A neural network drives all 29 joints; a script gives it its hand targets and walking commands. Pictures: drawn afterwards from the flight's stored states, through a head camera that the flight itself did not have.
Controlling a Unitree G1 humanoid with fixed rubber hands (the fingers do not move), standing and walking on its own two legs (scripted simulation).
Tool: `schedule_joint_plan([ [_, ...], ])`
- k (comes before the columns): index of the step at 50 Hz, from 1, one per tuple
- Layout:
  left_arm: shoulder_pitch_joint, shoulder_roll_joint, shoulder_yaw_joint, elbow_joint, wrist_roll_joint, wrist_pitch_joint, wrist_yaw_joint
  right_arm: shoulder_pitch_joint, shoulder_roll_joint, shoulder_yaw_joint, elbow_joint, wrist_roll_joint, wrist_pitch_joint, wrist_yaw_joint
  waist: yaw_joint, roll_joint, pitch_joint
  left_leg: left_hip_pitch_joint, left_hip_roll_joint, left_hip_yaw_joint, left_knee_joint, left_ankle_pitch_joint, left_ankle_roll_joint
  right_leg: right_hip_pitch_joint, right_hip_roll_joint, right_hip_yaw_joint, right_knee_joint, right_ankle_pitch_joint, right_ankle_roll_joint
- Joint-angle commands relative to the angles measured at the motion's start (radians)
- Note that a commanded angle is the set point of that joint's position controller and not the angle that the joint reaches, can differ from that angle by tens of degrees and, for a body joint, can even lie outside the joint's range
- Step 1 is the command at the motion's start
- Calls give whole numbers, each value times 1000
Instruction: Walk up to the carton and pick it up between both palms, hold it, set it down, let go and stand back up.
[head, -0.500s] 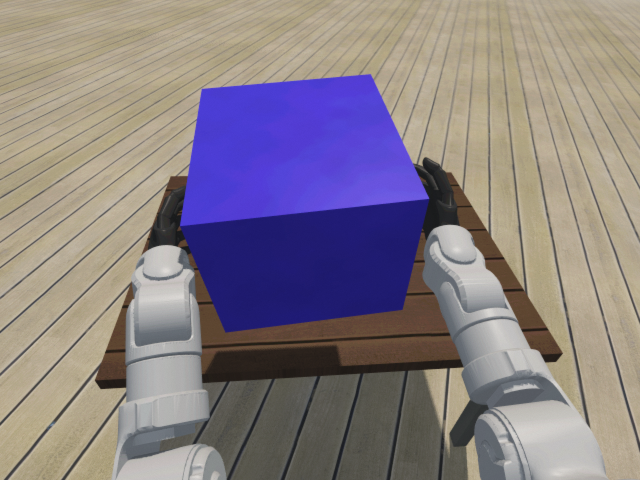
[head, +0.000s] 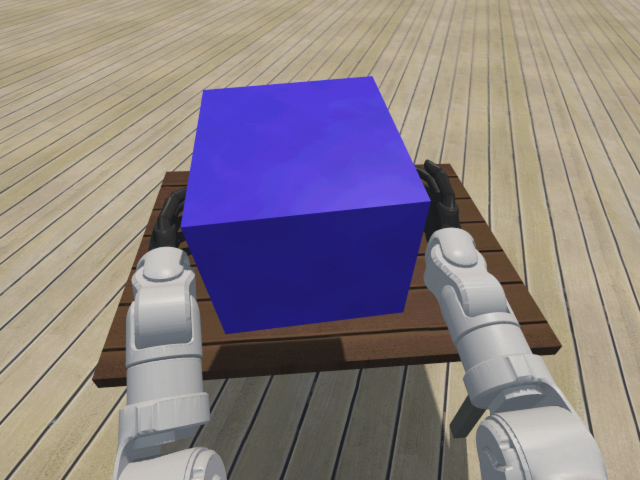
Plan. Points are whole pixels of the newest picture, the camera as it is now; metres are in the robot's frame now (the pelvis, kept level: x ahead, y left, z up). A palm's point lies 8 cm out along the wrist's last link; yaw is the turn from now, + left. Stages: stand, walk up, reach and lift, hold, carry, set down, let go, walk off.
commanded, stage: hold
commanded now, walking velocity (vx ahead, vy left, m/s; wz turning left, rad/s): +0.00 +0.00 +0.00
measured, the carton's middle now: (302, 199) +0.45 +0.01 +0.14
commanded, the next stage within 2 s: none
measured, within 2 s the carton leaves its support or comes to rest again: neither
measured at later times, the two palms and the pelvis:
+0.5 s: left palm (163, 252) +0.35 +0.17 +0.15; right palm (436, 223) +0.36 -0.15 +0.16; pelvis +0.00 +0.00 +0.00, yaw +1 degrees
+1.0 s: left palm (163, 251) +0.35 +0.17 +0.15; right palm (437, 222) +0.36 -0.15 +0.16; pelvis +0.00 +0.00 +0.00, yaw +0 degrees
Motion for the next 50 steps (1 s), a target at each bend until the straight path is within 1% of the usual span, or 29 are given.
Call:
schedule_joint_plan([
  [1, -793, -401, -438, -257, -190, -144, -176, -722, 453, 385, -303, 46, -61, 166, 0, 81, -549, 233, -58, 49, 18, 236, 2, -1, 41, -45, -38, 193, 32],
  [9, -785, -395, -427, -252, -183, -138, -187, -704, 456, 383, -295, 45, -50, 155, -5, 80, -524, 219, -62, 49, 11, 221, 5, 11, 36, -41, -39, 203, 36],
  [13, -779, -395, -433, -261, -186, -135, -191, -698, 454, 387, -307, 50, -48, 151, -10, 85, -531, 227, -62, 48, 18, 245, 0, 17, 37, -43, -36, 225, 36],
  [21, -764, -398, -443, -280, -188, -130, -193, -682, 446, 389, -320, 54, -43, 149, -17, 93, -523, 238, -60, 45, 22, 263, -9, 13, 42, -48, -36, 226, 32],
  [31, -771, -403, -449, -284, -191, -129, -184, -694, 442, 384, -321, 50, -45, 159, -11, 100, -525, 241, -55, 44, 18, 247, -11, -5, 44, -51, -40, 186, 26],
  [40, -793, -403, -430, -253, -184, -130, -182, -714, 447, 365, -287, 35, -49, 168, -3, 92, -520, 229, -55, 51, 6, 204, -2, -13, 42, -51, -43, 147, 25],
  [50, -806, -403, -412, -227, -174, -132, -186, -724, 448, 347, -257, 23, -56, 172, -5, 88, -516, 223, -55, 56, 1, 187, 3, -14, 40, -51, -44, 136, 26],
])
